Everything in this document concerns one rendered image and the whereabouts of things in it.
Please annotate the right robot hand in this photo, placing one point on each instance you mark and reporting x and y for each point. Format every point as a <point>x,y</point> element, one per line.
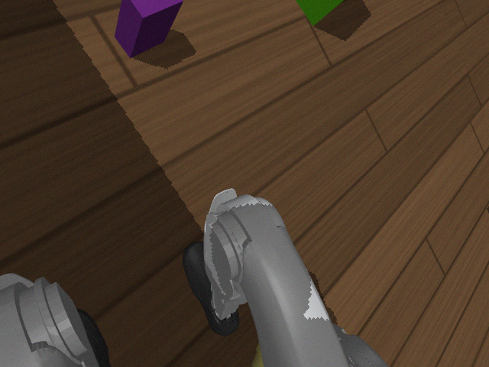
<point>358,353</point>

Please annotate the left robot foot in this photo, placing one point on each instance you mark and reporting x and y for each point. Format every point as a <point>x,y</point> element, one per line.
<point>95,338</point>

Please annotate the right robot foot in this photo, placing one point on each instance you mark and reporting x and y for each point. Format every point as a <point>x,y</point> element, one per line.
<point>193,264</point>

